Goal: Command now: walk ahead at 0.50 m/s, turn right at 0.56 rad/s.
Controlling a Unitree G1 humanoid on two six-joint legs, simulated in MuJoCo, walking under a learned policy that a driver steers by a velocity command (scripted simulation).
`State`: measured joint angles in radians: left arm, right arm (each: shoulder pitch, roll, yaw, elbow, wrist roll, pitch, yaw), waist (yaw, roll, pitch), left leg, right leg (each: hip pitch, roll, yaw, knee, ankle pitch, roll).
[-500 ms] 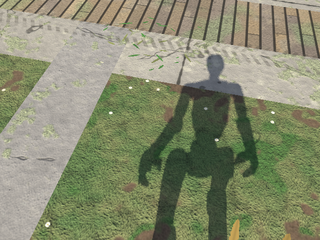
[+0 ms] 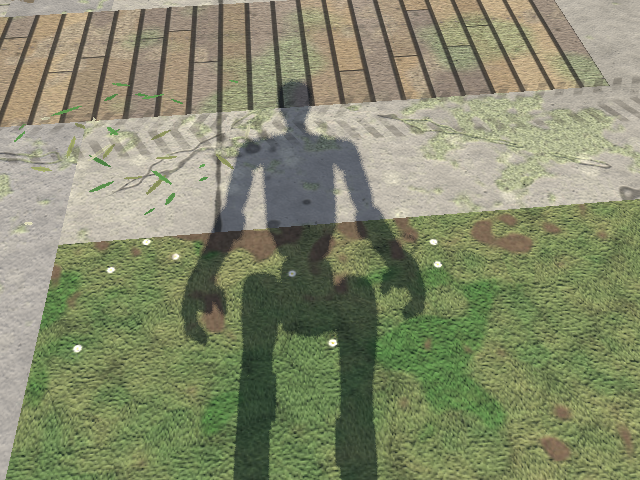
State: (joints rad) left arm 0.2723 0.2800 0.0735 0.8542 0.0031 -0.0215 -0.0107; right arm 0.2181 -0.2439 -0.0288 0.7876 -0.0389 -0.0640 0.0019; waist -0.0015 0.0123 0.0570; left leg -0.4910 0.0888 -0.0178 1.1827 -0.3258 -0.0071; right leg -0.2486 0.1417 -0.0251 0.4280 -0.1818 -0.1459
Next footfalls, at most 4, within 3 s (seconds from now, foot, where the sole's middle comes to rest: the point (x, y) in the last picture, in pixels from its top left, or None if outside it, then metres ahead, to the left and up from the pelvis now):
0.34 left None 0.39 0.12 -0.77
0.86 right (408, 415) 0.60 -0.15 -0.77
1.36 left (336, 317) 0.85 0.00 -0.77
1.92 right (413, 320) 0.84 -0.18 -0.77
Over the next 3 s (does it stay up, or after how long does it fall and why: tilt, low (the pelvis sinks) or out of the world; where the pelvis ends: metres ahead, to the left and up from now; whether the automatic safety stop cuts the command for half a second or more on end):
stays up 1.02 -0.05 0.01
